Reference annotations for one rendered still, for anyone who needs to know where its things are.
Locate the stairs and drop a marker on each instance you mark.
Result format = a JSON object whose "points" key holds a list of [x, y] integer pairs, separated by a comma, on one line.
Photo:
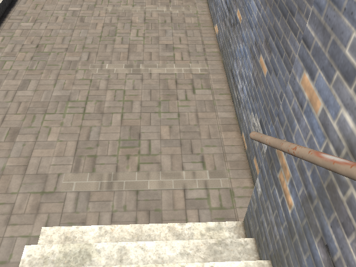
{"points": [[203, 244]]}

